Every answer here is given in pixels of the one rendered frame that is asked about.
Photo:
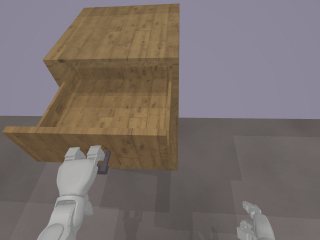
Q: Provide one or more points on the left robot forearm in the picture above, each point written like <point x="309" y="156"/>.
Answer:
<point x="66" y="218"/>

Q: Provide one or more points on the cabinet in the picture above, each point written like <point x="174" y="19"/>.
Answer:
<point x="113" y="36"/>

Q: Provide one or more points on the drawer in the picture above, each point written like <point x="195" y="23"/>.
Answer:
<point x="125" y="109"/>

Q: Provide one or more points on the robot left hand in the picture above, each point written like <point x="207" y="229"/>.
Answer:
<point x="77" y="174"/>

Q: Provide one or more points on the robot right hand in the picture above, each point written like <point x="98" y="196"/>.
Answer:
<point x="260" y="227"/>

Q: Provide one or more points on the handle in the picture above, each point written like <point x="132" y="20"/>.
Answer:
<point x="103" y="168"/>

